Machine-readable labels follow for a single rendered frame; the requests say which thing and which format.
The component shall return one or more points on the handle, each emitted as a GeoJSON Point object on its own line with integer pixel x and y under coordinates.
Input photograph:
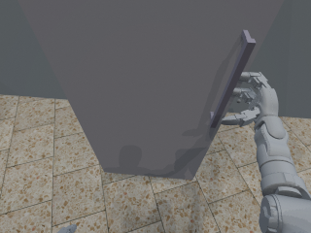
{"type": "Point", "coordinates": [242, 59]}

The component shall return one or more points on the robot right upper arm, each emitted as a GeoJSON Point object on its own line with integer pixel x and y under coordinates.
{"type": "Point", "coordinates": [284, 214]}

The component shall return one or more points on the robot right hand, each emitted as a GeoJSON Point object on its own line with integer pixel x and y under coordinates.
{"type": "Point", "coordinates": [265, 102]}

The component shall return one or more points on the robot right forearm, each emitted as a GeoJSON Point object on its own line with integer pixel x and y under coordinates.
{"type": "Point", "coordinates": [276, 166]}

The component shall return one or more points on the fridge door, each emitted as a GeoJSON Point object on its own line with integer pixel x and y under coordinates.
{"type": "Point", "coordinates": [142, 76]}

